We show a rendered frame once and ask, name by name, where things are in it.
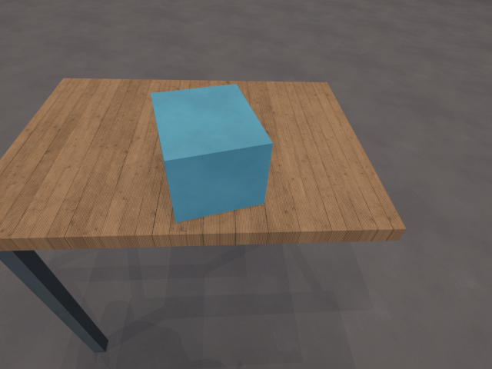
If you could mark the table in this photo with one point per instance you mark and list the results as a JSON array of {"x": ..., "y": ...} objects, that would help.
[{"x": 87, "y": 172}]

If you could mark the carton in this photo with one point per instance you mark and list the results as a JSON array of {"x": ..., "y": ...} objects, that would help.
[{"x": 215, "y": 151}]

